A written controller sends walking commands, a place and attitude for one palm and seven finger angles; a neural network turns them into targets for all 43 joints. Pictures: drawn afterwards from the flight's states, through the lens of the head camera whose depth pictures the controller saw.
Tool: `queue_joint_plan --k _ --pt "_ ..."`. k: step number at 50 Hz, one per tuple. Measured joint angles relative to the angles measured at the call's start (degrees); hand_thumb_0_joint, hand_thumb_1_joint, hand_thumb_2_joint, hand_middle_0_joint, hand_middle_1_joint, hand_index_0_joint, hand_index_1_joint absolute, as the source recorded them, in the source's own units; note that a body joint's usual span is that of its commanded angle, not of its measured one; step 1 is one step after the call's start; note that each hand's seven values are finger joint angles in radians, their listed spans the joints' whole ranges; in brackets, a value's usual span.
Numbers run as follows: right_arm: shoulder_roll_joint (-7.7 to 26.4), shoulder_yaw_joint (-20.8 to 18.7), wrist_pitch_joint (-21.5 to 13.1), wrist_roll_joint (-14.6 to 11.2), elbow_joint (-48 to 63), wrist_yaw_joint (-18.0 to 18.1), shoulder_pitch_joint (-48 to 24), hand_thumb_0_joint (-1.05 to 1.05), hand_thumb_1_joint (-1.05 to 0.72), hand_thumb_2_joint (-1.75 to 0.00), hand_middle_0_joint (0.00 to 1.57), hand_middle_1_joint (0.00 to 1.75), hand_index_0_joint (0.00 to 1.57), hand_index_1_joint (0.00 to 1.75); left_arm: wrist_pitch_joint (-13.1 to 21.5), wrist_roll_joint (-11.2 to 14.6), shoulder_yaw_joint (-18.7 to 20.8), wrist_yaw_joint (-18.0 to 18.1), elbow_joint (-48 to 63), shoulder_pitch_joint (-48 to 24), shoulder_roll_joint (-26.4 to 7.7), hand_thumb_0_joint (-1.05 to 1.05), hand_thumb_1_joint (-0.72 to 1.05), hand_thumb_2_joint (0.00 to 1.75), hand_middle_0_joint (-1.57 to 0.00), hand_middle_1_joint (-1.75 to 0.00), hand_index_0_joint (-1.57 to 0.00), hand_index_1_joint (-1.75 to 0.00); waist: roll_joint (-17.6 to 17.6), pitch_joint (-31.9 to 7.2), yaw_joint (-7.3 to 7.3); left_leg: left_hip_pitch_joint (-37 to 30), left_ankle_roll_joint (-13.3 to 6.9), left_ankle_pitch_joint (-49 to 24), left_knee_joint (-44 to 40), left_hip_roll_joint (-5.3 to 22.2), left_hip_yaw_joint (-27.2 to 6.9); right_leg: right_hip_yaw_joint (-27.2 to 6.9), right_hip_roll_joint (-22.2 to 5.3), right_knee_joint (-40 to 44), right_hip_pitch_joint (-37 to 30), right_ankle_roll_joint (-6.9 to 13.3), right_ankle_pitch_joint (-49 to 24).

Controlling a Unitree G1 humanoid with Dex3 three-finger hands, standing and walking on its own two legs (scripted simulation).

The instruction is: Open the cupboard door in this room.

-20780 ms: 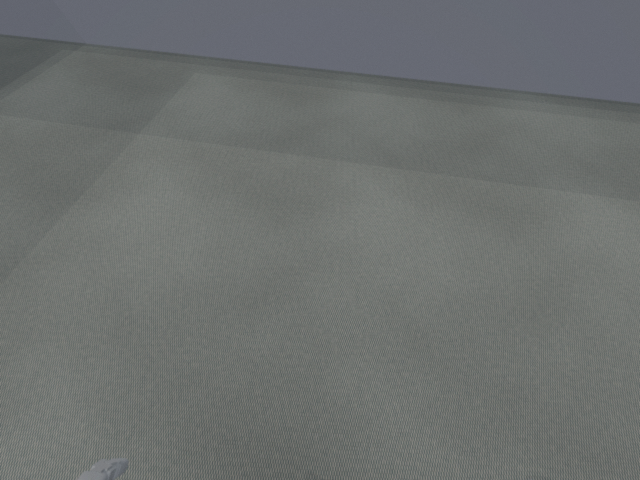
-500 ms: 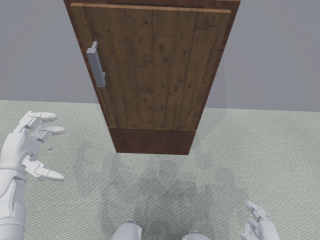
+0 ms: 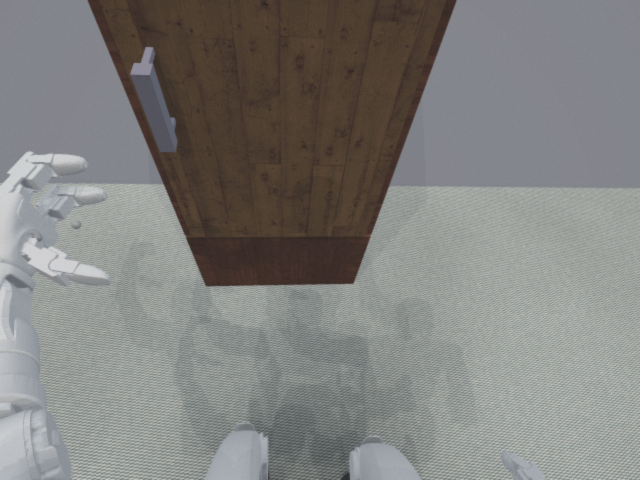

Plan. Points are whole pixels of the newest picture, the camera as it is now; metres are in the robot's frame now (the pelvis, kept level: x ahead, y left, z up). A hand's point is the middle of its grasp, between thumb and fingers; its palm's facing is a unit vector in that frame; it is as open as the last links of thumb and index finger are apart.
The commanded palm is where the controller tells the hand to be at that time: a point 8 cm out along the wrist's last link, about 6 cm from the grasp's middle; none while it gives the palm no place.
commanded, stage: move the hooked fingers beside the handle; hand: left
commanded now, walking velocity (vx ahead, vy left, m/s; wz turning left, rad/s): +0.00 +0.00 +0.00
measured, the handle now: (159, 101) +0.61 +0.24 +0.06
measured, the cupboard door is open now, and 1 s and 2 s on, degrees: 0 0 0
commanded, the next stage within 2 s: slide the fingers in behind the handle in 1.76 s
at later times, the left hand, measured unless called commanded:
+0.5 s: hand (95, 166) +0.48 +0.29 +0.06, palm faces +0.04 -1.00 +0.00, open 14.0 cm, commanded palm +0.47 +0.34 +0.06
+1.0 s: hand (108, 124) +0.55 +0.29 +0.07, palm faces +0.04 -1.00 +0.00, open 14.0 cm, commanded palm +0.55 +0.33 +0.06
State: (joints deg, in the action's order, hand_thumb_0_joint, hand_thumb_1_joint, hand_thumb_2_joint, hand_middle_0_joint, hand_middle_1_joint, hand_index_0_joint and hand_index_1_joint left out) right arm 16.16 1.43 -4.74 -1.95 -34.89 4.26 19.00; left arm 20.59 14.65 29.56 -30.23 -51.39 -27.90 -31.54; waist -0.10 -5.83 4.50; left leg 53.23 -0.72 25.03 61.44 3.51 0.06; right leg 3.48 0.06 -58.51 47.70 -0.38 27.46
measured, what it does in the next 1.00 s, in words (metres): stands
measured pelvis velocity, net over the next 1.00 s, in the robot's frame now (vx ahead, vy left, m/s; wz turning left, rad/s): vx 0.00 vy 0.01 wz -0.05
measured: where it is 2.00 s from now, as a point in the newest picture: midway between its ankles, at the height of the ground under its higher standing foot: outside the picture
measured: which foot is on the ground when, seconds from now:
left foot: down 0.00-1.00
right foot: down 0.00-1.00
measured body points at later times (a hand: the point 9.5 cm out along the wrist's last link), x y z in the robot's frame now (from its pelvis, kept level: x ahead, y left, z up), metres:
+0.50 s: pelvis +0.00 +0.02 -0.01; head +0.14 +0.05 +0.41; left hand +0.47 +0.35 +0.07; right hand +0.03 -0.26 -0.11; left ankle +0.04 +0.11 -0.66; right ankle +0.01 -0.13 -0.66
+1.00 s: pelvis +0.00 +0.01 -0.03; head +0.18 +0.05 +0.38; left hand +0.54 +0.35 +0.07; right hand -0.02 -0.26 -0.11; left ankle +0.04 +0.11 -0.66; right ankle +0.01 -0.13 -0.66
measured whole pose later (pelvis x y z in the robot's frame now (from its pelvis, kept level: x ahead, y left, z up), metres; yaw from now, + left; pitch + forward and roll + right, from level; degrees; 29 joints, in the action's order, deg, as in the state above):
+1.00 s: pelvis +0.00 +0.01 -0.03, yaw -3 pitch +27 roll -7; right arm 16.9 5.6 3.8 0.2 -33.7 3.3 21.7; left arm 16.3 2.5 31.7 -27.2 -75.3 -63.9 -52.6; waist -1.3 -4.4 13.8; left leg 70.3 -1.7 26.9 69.4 5.1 -1.6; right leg 4.5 1.8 -63.2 63.0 -1.2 27.6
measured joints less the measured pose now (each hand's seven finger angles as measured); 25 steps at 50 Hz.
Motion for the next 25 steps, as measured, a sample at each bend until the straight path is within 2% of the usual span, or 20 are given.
queue_joint_plan --k 8,25 --pt "-0.20 0.37 1.70 0.54 -0.50 -0.38 0.41 0.01 -0.90 -0.90 0.20 0.30 0.21 0.30 0.41 -2.33 0.56 0.48 -6.62 -7.62 -2.76 -0.01 -0.50 0.30 -0.30 -1.20 -0.30 -1.20 0.13 -0.11 1.38 2.94 -0.62 0.31 1.30 0.02 0.23 -0.29 -0.01 -0.64 2.71 -0.58 -0.16" --pt "-0.24 1.14 5.57 1.72 -0.61 -1.18 1.45 0.01 -0.90 -0.90 0.20 0.30 0.21 0.30 0.68 -6.59 1.06 3.31 -13.88 -18.92 -7.80 -0.01 -0.50 0.30 -0.30 -1.20 -0.29 -1.20 -0.09 0.16 4.15 8.09 -1.26 0.91 3.44 0.19 0.18 -0.38 0.17 -1.73 7.38 -1.22 -0.18"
